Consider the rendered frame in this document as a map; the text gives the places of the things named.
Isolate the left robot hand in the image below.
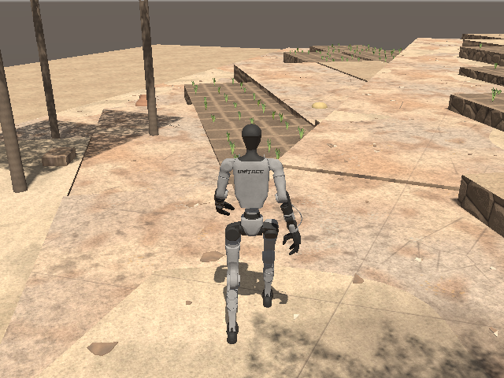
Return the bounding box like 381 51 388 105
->
216 202 235 216

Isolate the right robot forearm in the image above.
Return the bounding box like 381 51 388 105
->
280 191 298 233

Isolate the humanoid robot head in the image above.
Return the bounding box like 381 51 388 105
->
238 124 265 161

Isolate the robot left upper arm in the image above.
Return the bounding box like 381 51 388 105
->
216 158 235 199

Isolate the right robot thigh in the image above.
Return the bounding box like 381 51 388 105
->
262 219 279 264

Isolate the robot right upper arm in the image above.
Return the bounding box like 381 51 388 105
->
268 158 287 203

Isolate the left robot forearm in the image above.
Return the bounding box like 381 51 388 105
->
214 189 225 209

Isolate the right robot hand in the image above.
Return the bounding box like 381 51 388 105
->
283 230 301 255

